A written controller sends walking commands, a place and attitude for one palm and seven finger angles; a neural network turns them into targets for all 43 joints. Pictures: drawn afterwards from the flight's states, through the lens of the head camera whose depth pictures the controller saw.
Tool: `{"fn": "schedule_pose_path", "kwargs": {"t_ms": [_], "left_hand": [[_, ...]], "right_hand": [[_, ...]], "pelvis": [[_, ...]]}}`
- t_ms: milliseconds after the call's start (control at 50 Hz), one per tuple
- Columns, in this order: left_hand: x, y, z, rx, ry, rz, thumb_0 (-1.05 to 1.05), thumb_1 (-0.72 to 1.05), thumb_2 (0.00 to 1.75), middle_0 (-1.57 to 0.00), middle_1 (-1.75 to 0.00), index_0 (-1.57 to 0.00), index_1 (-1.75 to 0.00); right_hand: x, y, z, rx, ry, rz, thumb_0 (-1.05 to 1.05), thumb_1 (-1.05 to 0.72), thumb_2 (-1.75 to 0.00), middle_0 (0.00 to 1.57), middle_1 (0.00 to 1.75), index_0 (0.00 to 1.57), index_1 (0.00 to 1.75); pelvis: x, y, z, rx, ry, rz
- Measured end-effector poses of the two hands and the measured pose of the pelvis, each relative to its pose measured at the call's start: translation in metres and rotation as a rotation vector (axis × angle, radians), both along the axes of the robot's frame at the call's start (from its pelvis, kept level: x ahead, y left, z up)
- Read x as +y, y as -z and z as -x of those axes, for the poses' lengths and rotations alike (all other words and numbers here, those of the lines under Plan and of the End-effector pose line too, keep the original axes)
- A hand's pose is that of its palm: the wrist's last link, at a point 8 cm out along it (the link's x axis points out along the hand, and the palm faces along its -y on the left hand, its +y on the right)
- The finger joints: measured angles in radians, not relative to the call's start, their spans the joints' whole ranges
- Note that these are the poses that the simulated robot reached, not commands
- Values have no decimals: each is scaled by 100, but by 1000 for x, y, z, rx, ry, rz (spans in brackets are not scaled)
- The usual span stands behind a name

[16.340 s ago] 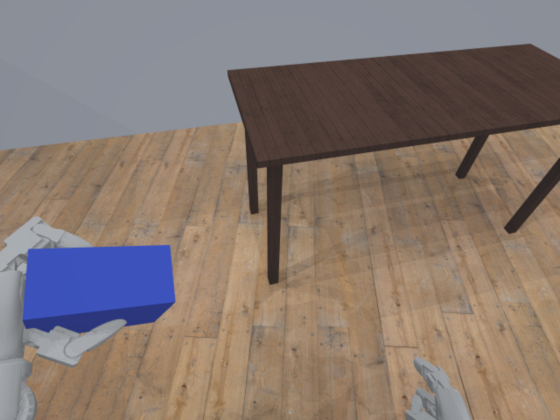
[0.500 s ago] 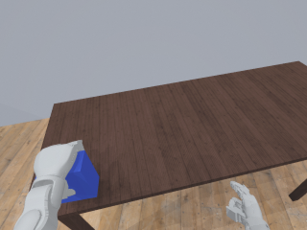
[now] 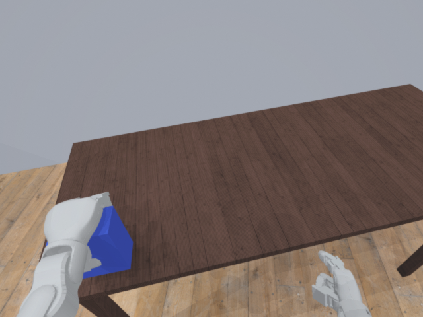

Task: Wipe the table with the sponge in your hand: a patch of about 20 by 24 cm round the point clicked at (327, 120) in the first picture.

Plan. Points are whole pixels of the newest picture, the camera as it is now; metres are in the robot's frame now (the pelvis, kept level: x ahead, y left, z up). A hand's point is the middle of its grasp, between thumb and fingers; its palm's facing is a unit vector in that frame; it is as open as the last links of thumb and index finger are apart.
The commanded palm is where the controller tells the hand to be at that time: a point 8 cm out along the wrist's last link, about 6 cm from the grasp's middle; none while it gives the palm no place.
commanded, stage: move the sponge above the wiping area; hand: left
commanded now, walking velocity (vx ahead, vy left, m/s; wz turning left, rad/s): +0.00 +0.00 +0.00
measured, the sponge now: (99, 249) +0.22 +0.28 +0.00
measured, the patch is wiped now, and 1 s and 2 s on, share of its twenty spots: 0.00 0.00 0.05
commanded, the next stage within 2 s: lower the sponge onto the table in 0.38 s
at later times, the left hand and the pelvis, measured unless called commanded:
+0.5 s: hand (85, 235) +0.22 +0.29 +0.06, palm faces -0.03 -0.09 -1.00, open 10.4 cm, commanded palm +0.19 +0.28 +0.12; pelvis +0.00 +0.00 +0.00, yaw +0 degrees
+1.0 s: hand (85, 241) +0.21 +0.29 +0.05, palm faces -0.06 -0.10 -0.99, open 10.4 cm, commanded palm +0.19 +0.28 +0.11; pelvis +0.00 +0.00 +0.00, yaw +0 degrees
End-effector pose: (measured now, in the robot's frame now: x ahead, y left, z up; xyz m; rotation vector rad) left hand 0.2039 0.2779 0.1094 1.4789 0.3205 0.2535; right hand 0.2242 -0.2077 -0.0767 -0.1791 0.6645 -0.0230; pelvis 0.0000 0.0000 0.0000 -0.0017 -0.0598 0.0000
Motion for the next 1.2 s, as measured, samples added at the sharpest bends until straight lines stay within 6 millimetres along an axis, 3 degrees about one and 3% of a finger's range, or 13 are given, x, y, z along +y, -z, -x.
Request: {"fn": "schedule_pose_path", "kwargs": {"t_ms": [320, 480, 620, 880, 1080, 1200], "left_hand": [[-4, -2, -8, -11, 34, 7, -1, -52, 102, -68, -134, -72, -133], [5, -3, 3, 2, -20, 9, -1, -52, 102, -68, -134, -72, -133], [2, 2, 10, 18, 11, 15, -1, -52, 102, -68, -134, -72, -133], [6, -3, 0, -12, -7, 5, -1, -52, 102, -68, -134, -72, -133], [8, 15, 17, 49, -1, 23, -1, -52, 102, -68, -134, -72, -133], [9, 19, 16, 24, 11, 19, -1, -52, 102, -68, -134, -72, -133]], "right_hand": [[3, -1, -2, -1, 3, 2, 1, -90, -90, 20, 30, 20, 30], [2, -1, -2, 3, 0, -4, 1, -90, -90, 20, 30, 20, 30], [2, -1, -2, -2, -6, 13, 1, -90, -90, 20, 30, 20, 30], [5, -3, 0, -9, 1, -4, 1, -90, -90, 20, 30, 20, 30], [1, -3, 2, -5, 0, 19, 1, -90, -90, 20, 30, 20, 30], [2, -1, 4, 2, 6, 27, 1, -90, -90, 20, 30, 20, 30]], "pelvis": [[3, 0, -2, 7, 0, 0], [3, -1, -3, 1, 1, 0], [3, 0, -1, -4, -5, 3], [2, -1, 2, -1, 1, 2], [4, 0, 2, 2, 1, 5], [5, 1, 4, 7, 1, 7]]}}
